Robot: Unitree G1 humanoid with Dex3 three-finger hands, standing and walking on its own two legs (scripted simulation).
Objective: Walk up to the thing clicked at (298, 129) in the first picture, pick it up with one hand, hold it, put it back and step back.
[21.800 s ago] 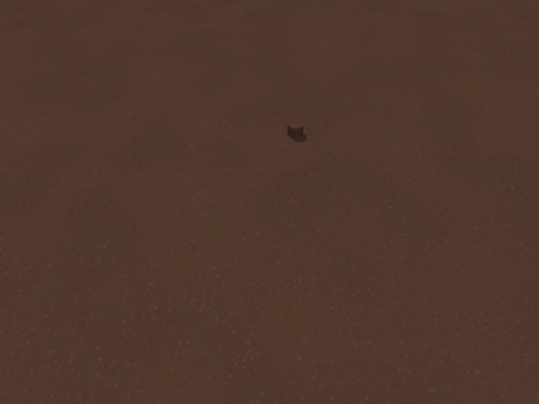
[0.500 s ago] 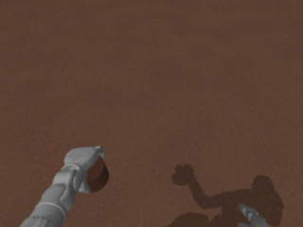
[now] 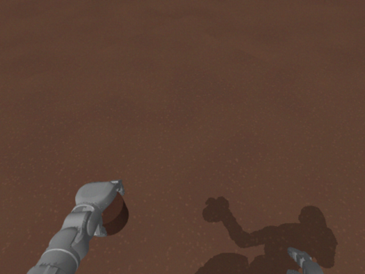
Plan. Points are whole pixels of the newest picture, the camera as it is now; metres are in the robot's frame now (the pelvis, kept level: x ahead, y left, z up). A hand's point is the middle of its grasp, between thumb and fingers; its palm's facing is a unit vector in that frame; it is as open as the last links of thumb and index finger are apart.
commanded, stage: crouch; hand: left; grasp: from above
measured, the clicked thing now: (107, 212) +0.29 +0.22 -0.10
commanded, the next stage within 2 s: lower in 1.68 s
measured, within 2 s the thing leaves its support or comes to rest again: neither
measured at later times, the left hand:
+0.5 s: hand (119, 225) +0.32 +0.24 -0.28, palm faces -0.42 +0.03 -0.91, open 11.7 cm
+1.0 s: hand (130, 240) +0.33 +0.25 -0.49, palm faces -0.44 -0.01 -0.90, open 11.7 cm
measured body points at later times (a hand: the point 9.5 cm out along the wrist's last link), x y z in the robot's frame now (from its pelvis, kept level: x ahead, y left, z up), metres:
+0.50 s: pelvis -0.04 +0.01 -0.15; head +0.10 +0.02 +0.28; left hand +0.33 +0.24 -0.23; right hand +0.03 -0.29 -0.27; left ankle +0.01 +0.12 -0.74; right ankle +0.01 -0.13 -0.74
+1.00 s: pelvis -0.07 +0.01 -0.31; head +0.15 +0.05 +0.08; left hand +0.35 +0.25 -0.44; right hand +0.02 -0.27 -0.43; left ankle +0.01 +0.12 -0.74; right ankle +0.01 -0.13 -0.74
